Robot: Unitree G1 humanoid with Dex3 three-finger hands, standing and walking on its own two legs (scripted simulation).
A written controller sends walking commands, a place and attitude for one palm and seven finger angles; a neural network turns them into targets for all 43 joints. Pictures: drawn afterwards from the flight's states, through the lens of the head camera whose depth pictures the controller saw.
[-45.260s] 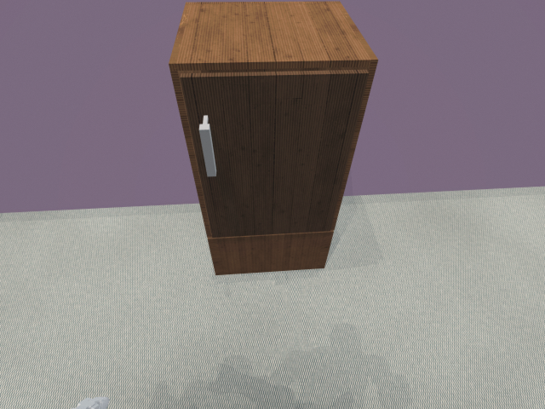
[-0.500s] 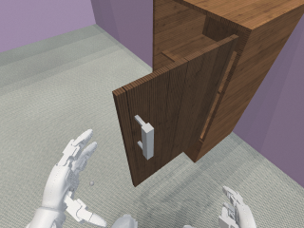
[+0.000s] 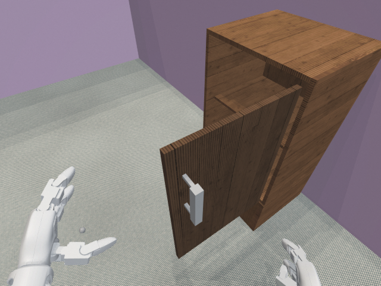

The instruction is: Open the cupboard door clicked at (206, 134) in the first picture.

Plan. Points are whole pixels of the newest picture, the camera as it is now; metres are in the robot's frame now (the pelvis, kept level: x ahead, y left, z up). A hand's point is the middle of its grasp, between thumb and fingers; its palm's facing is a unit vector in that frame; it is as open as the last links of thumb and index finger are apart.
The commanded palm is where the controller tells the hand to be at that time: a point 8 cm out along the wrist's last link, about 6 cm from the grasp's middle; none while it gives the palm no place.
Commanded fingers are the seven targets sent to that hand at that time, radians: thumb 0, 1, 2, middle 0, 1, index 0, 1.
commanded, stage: draw the hand back to the body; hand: left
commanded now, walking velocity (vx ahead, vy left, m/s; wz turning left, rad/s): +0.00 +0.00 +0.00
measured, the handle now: (191, 199) +0.33 +0.03 -0.02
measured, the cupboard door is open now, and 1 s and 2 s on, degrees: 89 89 89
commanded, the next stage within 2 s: step back with the hand held close in 0.76 s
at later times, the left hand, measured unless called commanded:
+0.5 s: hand (40, 190) +0.21 +0.25 +0.19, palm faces +0.47 -0.79 -0.41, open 8.0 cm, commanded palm +0.16 +0.28 +0.20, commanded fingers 0.00 0.90 0.90 -0.20 -0.30 -0.20 -0.30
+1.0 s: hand (47, 187) +0.21 +0.24 +0.19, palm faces +0.43 -0.79 -0.45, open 7.4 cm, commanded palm +0.15 +0.27 +0.20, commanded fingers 0.00 0.90 0.90 -0.20 -0.30 -0.20 -0.30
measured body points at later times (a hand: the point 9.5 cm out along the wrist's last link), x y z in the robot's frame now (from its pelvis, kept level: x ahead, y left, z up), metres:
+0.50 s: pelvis +0.01 -0.02 +0.03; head -0.01 -0.04 +0.47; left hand +0.17 +0.29 +0.21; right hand +0.20 -0.24 -0.05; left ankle +0.01 +0.11 -0.71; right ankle -0.03 -0.14 -0.71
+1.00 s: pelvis +0.01 -0.02 +0.03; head +0.00 -0.05 +0.48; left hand +0.18 +0.28 +0.22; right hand +0.19 -0.26 -0.06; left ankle +0.01 +0.11 -0.71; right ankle -0.03 -0.14 -0.71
